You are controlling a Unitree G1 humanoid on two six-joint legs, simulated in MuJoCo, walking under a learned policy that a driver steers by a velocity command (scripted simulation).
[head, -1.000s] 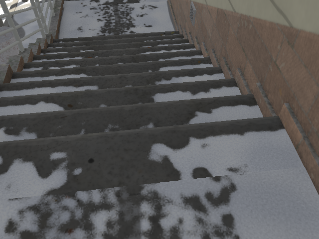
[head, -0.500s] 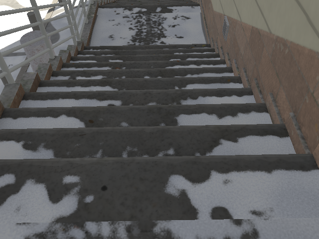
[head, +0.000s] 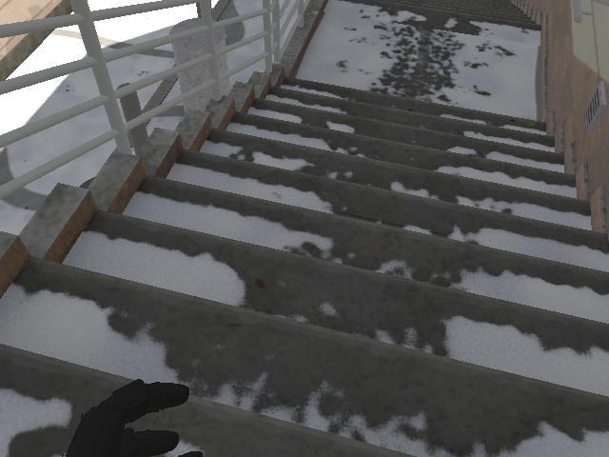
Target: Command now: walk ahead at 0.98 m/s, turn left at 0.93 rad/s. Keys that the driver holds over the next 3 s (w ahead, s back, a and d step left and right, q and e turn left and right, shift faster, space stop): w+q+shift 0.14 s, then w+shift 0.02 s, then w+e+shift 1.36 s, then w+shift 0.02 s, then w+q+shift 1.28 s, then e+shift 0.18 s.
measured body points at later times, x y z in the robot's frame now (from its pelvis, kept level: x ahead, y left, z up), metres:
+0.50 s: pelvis +0.43 +0.01 +0.00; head +0.45 +0.01 +0.45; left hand +0.27 +0.25 -0.12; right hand +0.76 -0.14 -0.03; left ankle +0.56 +0.18 -0.69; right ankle +0.31 -0.14 -0.73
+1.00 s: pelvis +0.82 +0.04 -0.19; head +0.83 +0.03 +0.25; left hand +0.88 +0.33 -0.32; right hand +0.87 -0.24 -0.31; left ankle +0.87 +0.20 -0.78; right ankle +0.75 +0.04 -0.89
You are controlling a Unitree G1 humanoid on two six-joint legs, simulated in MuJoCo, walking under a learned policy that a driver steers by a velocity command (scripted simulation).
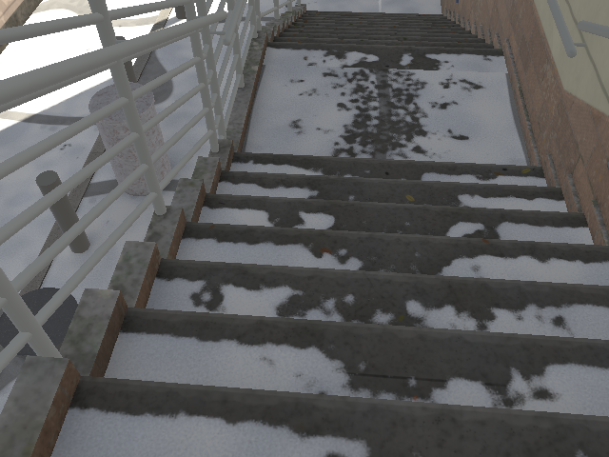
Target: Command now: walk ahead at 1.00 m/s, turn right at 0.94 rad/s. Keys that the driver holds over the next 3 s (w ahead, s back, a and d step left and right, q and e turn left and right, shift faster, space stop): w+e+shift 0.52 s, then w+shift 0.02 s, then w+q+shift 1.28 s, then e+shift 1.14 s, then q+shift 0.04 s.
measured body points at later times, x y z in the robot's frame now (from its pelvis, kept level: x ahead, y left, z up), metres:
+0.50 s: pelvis +0.38 +0.05 -0.17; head +0.38 +0.04 +0.28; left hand +0.70 +0.18 -0.23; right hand +0.17 -0.13 -0.30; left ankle +0.30 +0.19 -0.84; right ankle +0.48 -0.13 -0.81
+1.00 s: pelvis +0.77 -0.16 -0.33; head +0.79 -0.15 +0.12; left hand +0.85 +0.09 -0.48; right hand +0.72 -0.43 -0.45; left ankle +0.97 -0.12 -1.02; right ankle +0.59 -0.13 -0.99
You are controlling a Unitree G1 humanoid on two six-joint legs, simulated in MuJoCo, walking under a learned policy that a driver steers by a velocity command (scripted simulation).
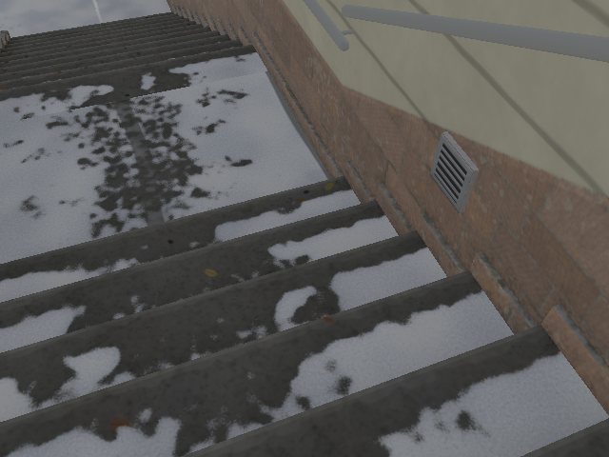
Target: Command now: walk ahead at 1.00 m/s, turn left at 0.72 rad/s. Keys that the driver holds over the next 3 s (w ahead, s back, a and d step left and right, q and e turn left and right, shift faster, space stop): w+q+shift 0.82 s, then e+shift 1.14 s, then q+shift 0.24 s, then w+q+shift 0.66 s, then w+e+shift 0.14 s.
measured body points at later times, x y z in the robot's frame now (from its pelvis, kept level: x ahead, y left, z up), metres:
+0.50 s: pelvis +0.45 +0.05 -0.23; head +0.44 +0.05 +0.22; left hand +0.52 +0.34 -0.31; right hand +0.53 -0.22 -0.36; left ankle +0.19 +0.06 -0.73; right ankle +0.55 -0.04 -0.96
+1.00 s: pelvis +0.77 +0.25 -0.40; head +0.81 +0.27 +0.05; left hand +0.54 +0.32 -0.53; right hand +1.04 +0.21 -0.54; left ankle +0.78 +0.28 -1.12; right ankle +0.77 +0.03 -0.91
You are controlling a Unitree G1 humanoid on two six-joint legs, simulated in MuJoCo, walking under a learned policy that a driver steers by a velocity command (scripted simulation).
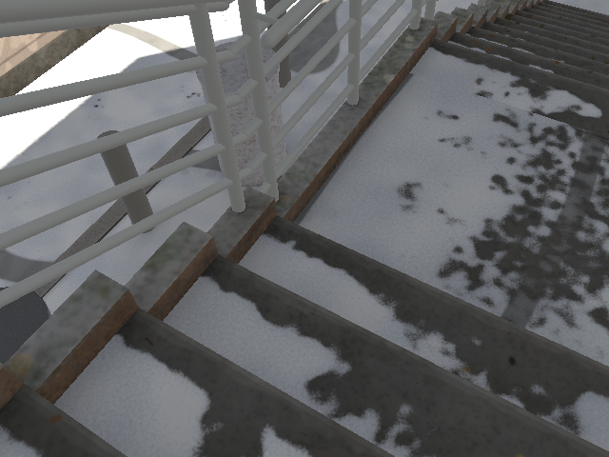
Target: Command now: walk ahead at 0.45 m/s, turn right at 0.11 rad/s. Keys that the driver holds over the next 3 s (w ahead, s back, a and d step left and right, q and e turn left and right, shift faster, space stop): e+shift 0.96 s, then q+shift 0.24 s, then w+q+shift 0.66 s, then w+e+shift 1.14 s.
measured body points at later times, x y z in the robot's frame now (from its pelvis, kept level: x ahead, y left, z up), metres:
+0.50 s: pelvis +0.26 -0.12 -0.15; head +0.29 -0.11 +0.30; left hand +0.35 +0.15 -0.29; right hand +0.31 -0.40 -0.25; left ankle +0.23 +0.05 -0.66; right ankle +0.27 -0.21 -0.87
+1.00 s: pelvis +0.32 -0.11 -0.15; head +0.35 -0.13 +0.30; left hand +0.63 -0.11 -0.23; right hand +0.17 -0.41 -0.22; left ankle +0.40 +0.01 -0.87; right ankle +0.25 -0.20 -0.83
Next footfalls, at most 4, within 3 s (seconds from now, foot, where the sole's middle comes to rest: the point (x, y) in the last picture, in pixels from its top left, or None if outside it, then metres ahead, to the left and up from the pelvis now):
0.38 right None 0.31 -0.22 -0.91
0.68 left None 0.43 -0.01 -0.91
1.04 right None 0.27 -0.22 -0.91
1.60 left None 0.45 -0.03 -0.91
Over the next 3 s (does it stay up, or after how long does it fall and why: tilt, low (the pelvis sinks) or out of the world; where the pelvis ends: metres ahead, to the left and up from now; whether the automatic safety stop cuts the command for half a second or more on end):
stays up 1.31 -0.38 -0.61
